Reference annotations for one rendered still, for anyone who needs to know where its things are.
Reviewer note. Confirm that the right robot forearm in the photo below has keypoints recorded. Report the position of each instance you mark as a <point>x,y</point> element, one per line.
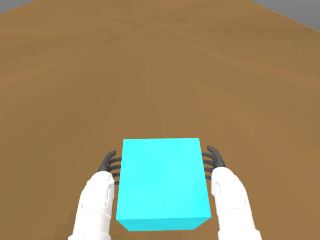
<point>232,207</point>

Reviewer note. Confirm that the robot left hand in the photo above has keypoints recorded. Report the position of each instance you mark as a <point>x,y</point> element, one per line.
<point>107,161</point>

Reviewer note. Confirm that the robot right hand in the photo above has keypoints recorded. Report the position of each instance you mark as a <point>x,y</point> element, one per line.
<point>216,163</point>

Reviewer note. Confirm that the carton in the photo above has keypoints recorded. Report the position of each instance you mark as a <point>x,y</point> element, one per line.
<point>162,185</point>

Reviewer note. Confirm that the left robot forearm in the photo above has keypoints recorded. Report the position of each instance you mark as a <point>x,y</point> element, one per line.
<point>95,208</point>

